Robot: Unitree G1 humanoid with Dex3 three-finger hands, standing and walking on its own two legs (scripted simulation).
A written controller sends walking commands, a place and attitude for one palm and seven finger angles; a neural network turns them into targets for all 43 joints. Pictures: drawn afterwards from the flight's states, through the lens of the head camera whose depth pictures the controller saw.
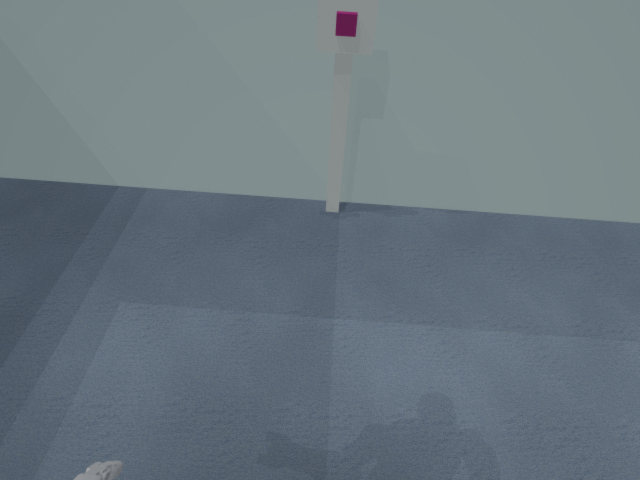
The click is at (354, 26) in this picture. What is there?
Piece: button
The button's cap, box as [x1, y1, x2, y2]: [335, 11, 357, 36]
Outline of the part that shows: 337,11 335,35 355,36 357,12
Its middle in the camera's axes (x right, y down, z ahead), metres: +0.07 -0.65 +1.16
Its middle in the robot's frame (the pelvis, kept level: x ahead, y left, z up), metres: +1.32 -0.01 +0.05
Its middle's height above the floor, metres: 0.82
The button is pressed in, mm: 0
